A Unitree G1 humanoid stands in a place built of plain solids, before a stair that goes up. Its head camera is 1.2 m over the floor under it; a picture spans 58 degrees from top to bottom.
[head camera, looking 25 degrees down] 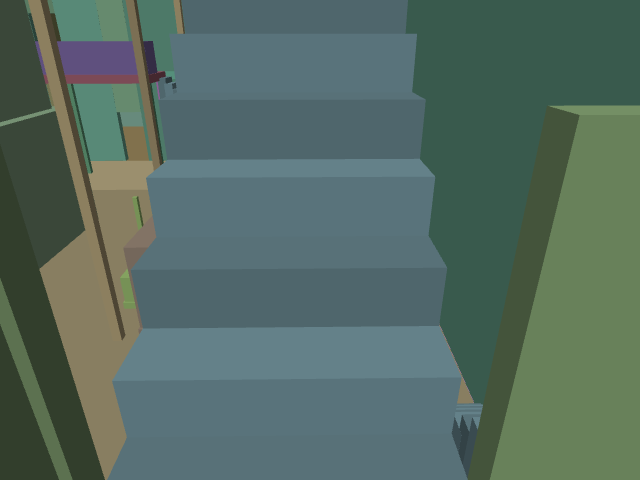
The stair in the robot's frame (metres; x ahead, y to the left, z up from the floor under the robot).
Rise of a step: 0.20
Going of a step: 0.22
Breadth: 0.90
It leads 1 degrees to the left of straight ahead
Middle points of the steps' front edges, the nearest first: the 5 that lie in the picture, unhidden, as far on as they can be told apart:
0.86 0.08 0.41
1.08 0.09 0.61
1.30 0.09 0.81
1.52 0.09 1.01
1.74 0.10 1.22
